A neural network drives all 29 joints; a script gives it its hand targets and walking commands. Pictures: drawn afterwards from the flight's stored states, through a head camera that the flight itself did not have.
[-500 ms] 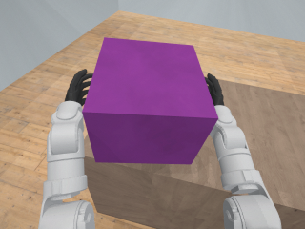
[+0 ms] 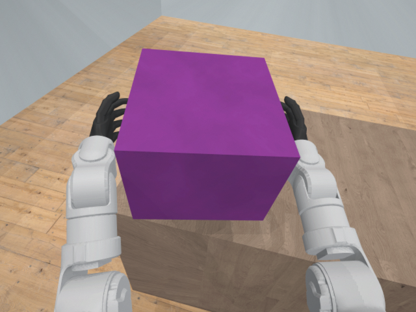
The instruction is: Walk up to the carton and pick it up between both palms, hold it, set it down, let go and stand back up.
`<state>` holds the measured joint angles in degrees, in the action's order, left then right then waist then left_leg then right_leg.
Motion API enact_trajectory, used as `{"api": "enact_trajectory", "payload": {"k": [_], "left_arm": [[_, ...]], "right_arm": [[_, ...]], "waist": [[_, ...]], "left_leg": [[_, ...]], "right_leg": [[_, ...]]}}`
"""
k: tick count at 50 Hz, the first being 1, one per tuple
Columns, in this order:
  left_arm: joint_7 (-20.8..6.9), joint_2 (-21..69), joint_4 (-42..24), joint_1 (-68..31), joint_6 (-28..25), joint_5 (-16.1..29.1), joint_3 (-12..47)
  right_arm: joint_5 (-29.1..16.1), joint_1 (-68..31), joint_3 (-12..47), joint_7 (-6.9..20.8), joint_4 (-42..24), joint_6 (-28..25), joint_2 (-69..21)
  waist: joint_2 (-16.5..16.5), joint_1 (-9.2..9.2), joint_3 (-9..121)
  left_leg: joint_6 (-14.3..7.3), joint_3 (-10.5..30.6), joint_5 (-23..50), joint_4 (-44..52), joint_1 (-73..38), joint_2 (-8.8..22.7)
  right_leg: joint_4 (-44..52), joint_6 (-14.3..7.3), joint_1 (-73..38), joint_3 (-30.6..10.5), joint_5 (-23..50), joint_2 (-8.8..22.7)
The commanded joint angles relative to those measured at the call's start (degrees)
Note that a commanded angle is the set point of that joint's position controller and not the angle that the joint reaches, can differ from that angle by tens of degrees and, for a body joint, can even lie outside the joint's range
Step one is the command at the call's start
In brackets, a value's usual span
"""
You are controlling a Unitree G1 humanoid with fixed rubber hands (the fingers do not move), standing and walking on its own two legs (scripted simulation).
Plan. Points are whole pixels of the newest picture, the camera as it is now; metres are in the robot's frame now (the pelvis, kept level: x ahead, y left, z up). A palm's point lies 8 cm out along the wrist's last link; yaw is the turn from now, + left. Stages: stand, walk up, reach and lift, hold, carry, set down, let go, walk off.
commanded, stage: hold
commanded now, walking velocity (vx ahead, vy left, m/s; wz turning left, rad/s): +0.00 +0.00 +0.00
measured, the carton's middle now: (202, 133) +0.40 +0.00 +0.16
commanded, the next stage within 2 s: none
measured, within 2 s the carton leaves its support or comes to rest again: neither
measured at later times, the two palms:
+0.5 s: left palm (107, 135) +0.35 +0.17 +0.19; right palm (296, 142) +0.36 -0.18 +0.17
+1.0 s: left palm (104, 136) +0.35 +0.17 +0.19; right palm (293, 143) +0.36 -0.17 +0.17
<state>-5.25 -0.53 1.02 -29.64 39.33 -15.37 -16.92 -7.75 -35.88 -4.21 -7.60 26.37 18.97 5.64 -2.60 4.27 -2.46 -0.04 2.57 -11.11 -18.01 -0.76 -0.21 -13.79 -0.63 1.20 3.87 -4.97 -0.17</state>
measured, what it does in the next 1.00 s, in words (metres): stands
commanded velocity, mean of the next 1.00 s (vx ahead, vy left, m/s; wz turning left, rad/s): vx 0.00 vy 0.00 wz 0.00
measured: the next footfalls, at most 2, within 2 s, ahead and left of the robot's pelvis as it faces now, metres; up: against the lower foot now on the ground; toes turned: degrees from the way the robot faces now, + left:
none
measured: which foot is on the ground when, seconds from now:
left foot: down 0.00-1.00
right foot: down 0.00-1.00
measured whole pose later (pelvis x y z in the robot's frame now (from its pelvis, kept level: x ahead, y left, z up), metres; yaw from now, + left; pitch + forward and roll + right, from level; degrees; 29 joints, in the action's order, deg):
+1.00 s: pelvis +0.00 +0.00 +0.00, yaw +1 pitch -8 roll -1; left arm -5.5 -0.8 2.7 -30.4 39.5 -15.9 -16.3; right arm -7.5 -35.4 -4.8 -7.6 26.9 19.1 5.5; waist -1.8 4.7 -2.6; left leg -0.3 2.5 -11.1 -18.4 -0.8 -0.5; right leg -14.2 -0.4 0.9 3.9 -5.3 0.1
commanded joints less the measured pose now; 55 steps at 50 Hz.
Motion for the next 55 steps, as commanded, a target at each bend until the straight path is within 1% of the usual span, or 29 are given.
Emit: {"api": "enact_trajectory", "payload": {"k": [1,3,4,6,7,8,9,13,14,16,19,21,23,25,26,28,31,32,33,35,36,40,42,43,45,48,49,52,55], "left_arm": [[-7.3,24.4,-5.9,-34.0,-2.6,6.8,24.9],[-7.5,24.3,-5.0,-32.6,-2.3,6.6,25.0],[-7.7,23.7,-5.2,-34.9,-2.5,6.7,24.6],[-7.6,25.3,-8.2,-34.0,-2.8,7.5,26.2],[-7.5,24.2,-7.0,-35.4,-2.8,7.6,25.6],[-7.4,25.5,-8.7,-34.8,-2.9,8.1,26.9],[-7.1,25.0,-7.9,-35.8,-3.1,8.5,26.9],[-6.7,25.0,-7.9,-35.1,-3.1,7.9,26.3],[-6.8,24.9,-5.0,-34.8,-2.7,7.3,25.7],[-6.8,24.8,-5.9,-34.7,-3.1,7.6,25.6],[-7.2,24.3,-2.9,-35.2,-2.7,6.6,23.9],[-7.3,24.4,-3.9,-35.0,-2.9,6.8,24.1],[-7.2,23.9,-2.6,-37.1,-3.1,6.9,23.1],[-7.2,24.2,-4.0,-35.5,-3.2,6.9,23.2],[-7.2,24.4,-3.2,-36.7,-3.3,6.9,23.3],[-6.9,25.4,-6.6,-35.5,-3.6,8.3,25.4],[-6.9,25.4,-6.2,-35.2,-3.6,8.0,25.5],[-7.0,24.7,-4.1,-36.3,-3.3,7.4,25.0],[-7.1,24.8,-4.7,-35.1,-3.2,7.4,24.8],[-7.3,24.8,-5.7,-33.4,-3.2,7.5,25.6],[-7.4,24.0,-4.2,-35.3,-2.9,7.1,24.9],[-7.1,25.5,-7.4,-35.7,-3.1,8.2,27.3],[-6.9,25.5,-5.1,-36.3,-3.1,7.6,26.5],[-6.9,25.6,-5.8,-35.6,-3.1,7.4,26.4],[-7.0,25.4,-4.9,-35.1,-3.1,7.3,25.9],[-7.1,25.1,-3.7,-35.5,-3.0,7.1,24.7],[-6.9,25.4,-5.5,-34.0,-3.2,7.2,24.7],[-6.7,25.5,-4.2,-36.1,-3.5,7.4,24.5],[-6.9,25.4,-5.3,-32.4,-2.7,6.8,24.4]], "right_arm": [[-4.1,-33.8,21.1,7.0,-13.8,-2.2,-30.4],[-4.2,-33.4,20.5,7.1,-14.6,-2.5,-30.1],[-3.6,-34.7,20.2,7.1,-14.2,-2.5,-30.3],[-5.0,-34.8,21.6,7.0,-17.8,-3.2,-31.4],[-4.7,-35.4,21.2,7.0,-15.6,-2.8,-30.7],[-5.3,-35.7,22.2,7.0,-18.6,-3.3,-31.3],[-5.3,-36.1,22.2,7.0,-18.1,-3.1,-31.0],[-4.8,-36.6,22.3,7.0,-18.7,-3.2,-30.8],[-4.1,-36.7,21.5,7.1,-16.3,-2.9,-29.9],[-4.6,-37.3,22.3,7.2,-17.5,-3.3,-30.8],[-3.6,-37.3,21.6,7.2,-14.9,-2.8,-30.3],[-3.6,-38.1,21.8,7.1,-16.5,-3.0,-31.1],[-3.5,-38.8,21.2,7.4,-14.6,-2.8,-31.3],[-4.2,-37.9,21.7,7.4,-15.2,-3.1,-31.3],[-3.4,-38.4,21.1,7.2,-14.3,-3.1,-31.4],[-4.9,-37.5,22.5,7.0,-18.0,-3.9,-32.3],[-4.8,-36.0,22.0,6.8,-16.3,-3.6,-31.9],[-4.0,-37.0,21.3,7.0,-14.3,-3.1,-31.2],[-4.2,-36.0,21.1,7.0,-15.0,-3.1,-31.5],[-4.1,-33.5,21.0,6.8,-15.7,-3.1,-31.0],[-3.9,-35.8,20.6,6.9,-14.2,-2.7,-30.2],[-4.7,-34.9,20.7,7.2,-15.4,-3.1,-30.3],[-4.4,-37.0,20.2,7.3,-15.0,-3.3,-30.4],[-4.8,-36.5,21.1,7.4,-16.0,-3.4,-31.1],[-4.3,-37.3,21.2,7.2,-16.7,-3.3,-30.6],[-3.9,-38.5,21.5,7.3,-16.0,-3.0,-30.4],[-4.7,-37.2,22.3,7.4,-17.4,-3.2,-31.0],[-4.6,-38.4,21.8,7.4,-15.6,-3.0,-30.8],[-5.1,-35.9,22.3,7.2,-16.3,-3.0,-30.2]], "waist": [[3.7,1.02,20.0],[4.5,1.53,18.9],[4.0,1.12,18.1],[4.3,0.82,21.4],[4.3,0.99,20.1],[4.7,0.91,22.3],[4.3,1.33,22.1],[3.9,0.41,21.7],[3.5,0.53,19.8],[2.8,-0.05,21.8],[1.9,-0.02,19.8],[1.1,-0.34,21.5],[0.8,-0.62,20.5],[1.1,-1.11,22.0],[1.3,-0.27,21.5],[2.2,0.0,25.5],[3.6,1.05,23.7],[3.8,0.88,21.4],[3.5,0.68,21.6],[4.5,1.83,21.4],[4.4,0.75,19.7],[5.9,1.86,20.6],[5.8,1.65,19.9],[4.9,0.87,19.9],[4.0,0.93,20.4],[2.0,0.03,20.0],[1.9,-0.2,21.8],[2.1,-0.36,21.6],[2.0,-0.23,22.5]], "left_leg": [[1.9,-2.8,12.3,3.9,6.2,-2.4],[2.4,-3.0,12.0,3.7,6.4,-2.5],[2.1,-3.0,10.9,4.0,7.5,-2.3],[2.4,-2.8,14.2,3.0,6.4,-2.5],[2.4,-2.6,14.3,3.2,5.7,-2.3],[2.5,-2.5,16.0,2.7,5.4,-2.3],[2.5,-2.6,16.3,2.6,5.2,-2.7],[2.2,-2.6,13.9,3.2,5.8,-2.4],[2.1,-2.7,12.2,3.6,6.6,-2.2],[1.7,-2.9,11.5,3.8,7.0,-2.5],[1.5,-3.0,9.7,4.3,7.4,-2.4],[1.2,-3.2,10.7,4.2,7.4,-2.4],[0.8,-3.3,8.0,4.8,8.2,-2.7],[0.8,-3.3,10.2,4.5,7.3,-2.6],[1.0,-3.2,9.8,4.4,7.0,-2.5],[1.8,-2.9,14.7,2.9,5.0,-2.5],[1.8,-2.9,14.2,2.9,4.8,-2.7],[1.9,-2.9,12.1,3.2,6.1,-2.7],[1.6,-2.9,12.0,3.5,6.4,-2.8],[2.2,-2.7,13.3,3.3,5.1,-2.5],[1.9,-3.0,11.3,3.7,6.9,-2.7],[2.8,-2.3,14.1,2.9,5.5,-2.2],[2.6,-2.3,12.1,3.5,6.3,-2.4],[2.2,-2.6,12.0,3.6,6.7,-2.6],[1.9,-2.6,12.8,3.5,6.5,-2.5],[1.5,-2.7,10.5,4.3,7.3,-2.3],[1.6,-2.8,12.3,4.0,6.4,-2.3],[1.6,-2.5,11.9,3.8,6.2,-2.3],[2.0,-2.8,15.7,3.0,4.6,-2.2]], "right_leg": [[-1.2,1.3,-16.7,-0.3,7.6,-1.7],[-1.1,1.2,-16.7,-0.2,7.4,-1.6],[-1.3,1.4,-16.1,-0.2,6.3,-1.4],[-2.2,1.2,-17.3,-0.2,9.8,-1.7],[-2.0,1.3,-16.3,-0.1,8.5,-1.7],[-2.0,1.2,-17.1,-0.2,10.3,-1.9],[-1.9,1.3,-16.7,-0.2,10.3,-2.0],[-1.8,1.3,-16.1,0.1,7.9,-1.9],[-1.4,1.2,-15.3,0.1,6.1,-1.9],[-1.6,1.1,-16.5,-0.1,6.6,-1.8],[-1.2,1.2,-15.5,0.0,4.8,-1.7],[-1.5,1.3,-16.4,0.0,6.1,-1.8],[-1.1,1.4,-16.1,-0.2,3.9,-1.5],[-1.3,1.5,-16.9,0.0,5.9,-1.8],[-1.3,1.6,-16.3,0.0,5.5,-1.6],[-2.0,1.7,-17.8,0.0,10.4,-1.9],[-1.7,1.6,-17.2,-0.2,9.9,-1.7],[-1.5,1.7,-16.1,0.0,7.3,-1.6],[-1.4,1.5,-16.4,0.0,7.6,-1.7],[-1.4,1.5,-16.2,-0.1,9.0,-1.6],[-1.1,1.5,-15.8,-0.4,6.5,-1.5],[-1.7,1.2,-15.2,-0.1,7.5,-1.8],[-1.3,1.0,-14.1,0.2,5.2,-1.9],[-1.4,1.1,-15.1,0.1,6.1,-1.9],[-1.5,1.2,-15.7,-0.1,7.3,-1.8],[-1.3,1.1,-15.4,0.1,4.8,-1.9],[-1.5,1.3,-16.4,0.1,7.4,-2.0],[-1.4,1.1,-15.0,0.0,5.6,-2.0],[-1.8,1.3,-16.0,0.1,9.4,-2.1]]}}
